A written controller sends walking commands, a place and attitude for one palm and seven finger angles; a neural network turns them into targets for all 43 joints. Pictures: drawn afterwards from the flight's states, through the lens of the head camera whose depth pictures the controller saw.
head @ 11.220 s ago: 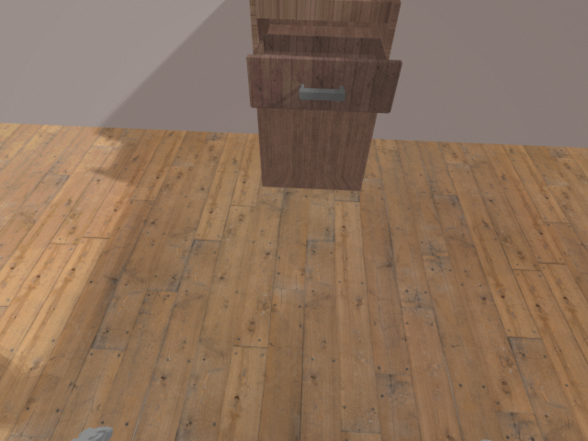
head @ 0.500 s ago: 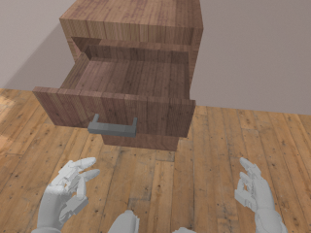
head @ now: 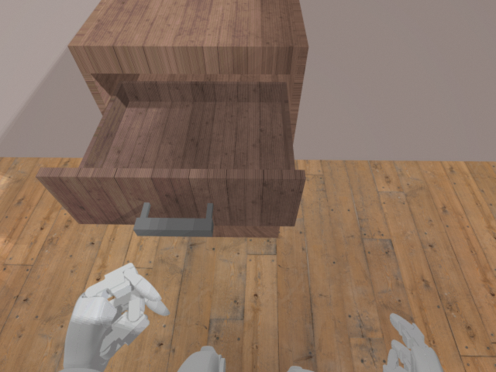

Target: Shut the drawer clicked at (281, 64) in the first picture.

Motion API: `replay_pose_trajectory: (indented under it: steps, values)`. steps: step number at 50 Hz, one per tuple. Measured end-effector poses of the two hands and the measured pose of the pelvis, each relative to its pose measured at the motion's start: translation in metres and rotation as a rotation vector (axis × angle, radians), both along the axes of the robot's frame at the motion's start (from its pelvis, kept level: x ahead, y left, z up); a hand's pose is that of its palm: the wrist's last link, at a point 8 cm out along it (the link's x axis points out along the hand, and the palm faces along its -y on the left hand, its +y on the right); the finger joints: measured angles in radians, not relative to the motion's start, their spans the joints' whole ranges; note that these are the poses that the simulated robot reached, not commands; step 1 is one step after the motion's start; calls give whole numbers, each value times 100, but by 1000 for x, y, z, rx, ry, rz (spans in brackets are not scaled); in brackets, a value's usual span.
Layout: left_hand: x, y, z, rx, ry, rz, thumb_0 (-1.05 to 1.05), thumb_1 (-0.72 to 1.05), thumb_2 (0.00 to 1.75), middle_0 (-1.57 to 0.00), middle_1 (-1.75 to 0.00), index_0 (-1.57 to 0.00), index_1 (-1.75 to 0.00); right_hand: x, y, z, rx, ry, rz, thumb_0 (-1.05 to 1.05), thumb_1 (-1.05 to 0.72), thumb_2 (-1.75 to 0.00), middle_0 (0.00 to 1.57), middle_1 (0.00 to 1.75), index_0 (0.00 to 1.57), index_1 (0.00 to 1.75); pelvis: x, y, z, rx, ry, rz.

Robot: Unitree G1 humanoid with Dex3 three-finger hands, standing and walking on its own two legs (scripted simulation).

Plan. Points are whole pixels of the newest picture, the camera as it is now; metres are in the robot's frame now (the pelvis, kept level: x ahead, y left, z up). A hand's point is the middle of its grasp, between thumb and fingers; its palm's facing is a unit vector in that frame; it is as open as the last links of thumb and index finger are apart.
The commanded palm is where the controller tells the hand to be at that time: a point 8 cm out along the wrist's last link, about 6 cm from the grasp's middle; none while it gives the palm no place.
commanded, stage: raise the hand and make a fist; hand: left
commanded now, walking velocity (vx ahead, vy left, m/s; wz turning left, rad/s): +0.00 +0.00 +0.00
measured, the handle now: (176, 217) +0.38 +0.15 +0.00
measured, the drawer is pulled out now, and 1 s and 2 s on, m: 0.29 0.29 0.29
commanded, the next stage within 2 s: bring the fist close to the handle in 0.92 s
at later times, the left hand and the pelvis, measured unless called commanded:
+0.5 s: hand (136, 314) +0.19 +0.14 +0.10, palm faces +0.00 -1.00 +0.00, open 3.3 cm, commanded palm +0.16 +0.19 +0.10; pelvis +0.00 +0.03 +0.00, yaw +1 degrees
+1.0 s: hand (155, 312) +0.19 +0.12 +0.10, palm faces +0.01 -1.00 -0.01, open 3.3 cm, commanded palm +0.16 +0.17 +0.10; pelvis +0.01 +0.01 +0.00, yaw +0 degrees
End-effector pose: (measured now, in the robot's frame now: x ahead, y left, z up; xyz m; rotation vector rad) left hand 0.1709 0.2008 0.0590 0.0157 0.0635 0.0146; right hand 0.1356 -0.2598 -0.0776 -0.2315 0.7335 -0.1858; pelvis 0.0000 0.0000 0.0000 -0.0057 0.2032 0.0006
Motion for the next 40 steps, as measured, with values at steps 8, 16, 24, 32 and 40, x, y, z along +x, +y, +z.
replay_pose_trajectory:
  steps: [8,16,24,32,40]
  values:
    - [3,-4,11,-31,-48,-13,2,90,90,-117,-135,-116,-135,48,37,22,20,-137,79,2,-90,-90,20,30,19,30,2,16,-1,-18,-6,8]
    - [0,-4,25,-26,-45,-5,2,90,90,-131,-151,-131,-151,71,82,37,97,-196,163,2,-90,-90,20,30,20,30,4,26,2,-28,-29,11]
    - [-5,-3,38,-19,-61,-9,2,90,90,-138,-158,-138,-158,60,92,34,112,-165,183,2,-90,-90,20,30,20,30,3,31,3,-34,-48,16]
    - [-4,-8,41,-18,-49,-19,2,90,90,-139,-159,-139,-160,38,73,29,87,-115,132,2,-90,-90,20,30,20,30,3,29,6,-30,-58,10]
    - [-2,-14,39,-21,-45,-14,2,90,90,-140,-160,-139,-160,30,54,29,65,-108,102,2,-90,-90,20,30,20,30,4,22,6,-25,-55,5]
